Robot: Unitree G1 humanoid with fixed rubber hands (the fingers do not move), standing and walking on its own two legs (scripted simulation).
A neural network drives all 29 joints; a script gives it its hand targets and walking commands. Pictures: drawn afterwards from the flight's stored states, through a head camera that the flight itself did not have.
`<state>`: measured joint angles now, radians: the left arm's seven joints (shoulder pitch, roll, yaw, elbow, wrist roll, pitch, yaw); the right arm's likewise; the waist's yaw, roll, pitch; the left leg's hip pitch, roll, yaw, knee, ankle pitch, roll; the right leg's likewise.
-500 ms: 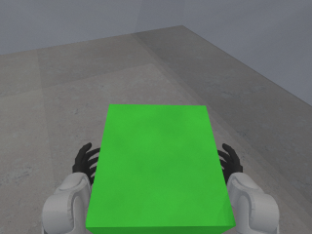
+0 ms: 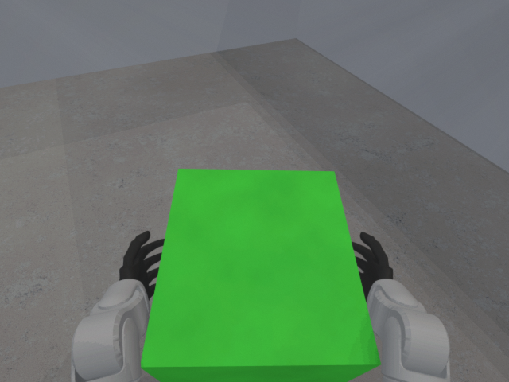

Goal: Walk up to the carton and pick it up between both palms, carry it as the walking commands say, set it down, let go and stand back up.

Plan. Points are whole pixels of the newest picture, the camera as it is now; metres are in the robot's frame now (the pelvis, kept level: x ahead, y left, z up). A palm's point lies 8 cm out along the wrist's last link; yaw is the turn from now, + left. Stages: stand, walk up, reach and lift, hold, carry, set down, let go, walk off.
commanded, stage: carry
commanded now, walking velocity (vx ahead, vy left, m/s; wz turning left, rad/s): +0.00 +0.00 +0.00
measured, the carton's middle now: (255, 284) +0.28 +0.00 +0.01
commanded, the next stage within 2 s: hold in 0.90 s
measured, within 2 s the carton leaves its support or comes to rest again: neither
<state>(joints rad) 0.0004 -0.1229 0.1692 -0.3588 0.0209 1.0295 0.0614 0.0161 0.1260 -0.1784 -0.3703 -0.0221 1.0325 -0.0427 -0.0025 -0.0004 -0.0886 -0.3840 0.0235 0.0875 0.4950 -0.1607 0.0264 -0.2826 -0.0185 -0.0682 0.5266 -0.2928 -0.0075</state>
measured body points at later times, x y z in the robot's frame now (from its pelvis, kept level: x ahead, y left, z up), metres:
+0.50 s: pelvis +0.01 +0.00 +0.00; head +0.00 +0.00 +0.45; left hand +0.27 +0.17 +0.06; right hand +0.26 -0.18 +0.06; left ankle +0.06 +0.10 -0.73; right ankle -0.01 -0.11 -0.73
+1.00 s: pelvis +0.01 +0.00 +0.00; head +0.00 -0.01 +0.45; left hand +0.27 +0.17 +0.02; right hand +0.27 -0.18 +0.02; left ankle +0.06 +0.10 -0.73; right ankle -0.01 -0.11 -0.73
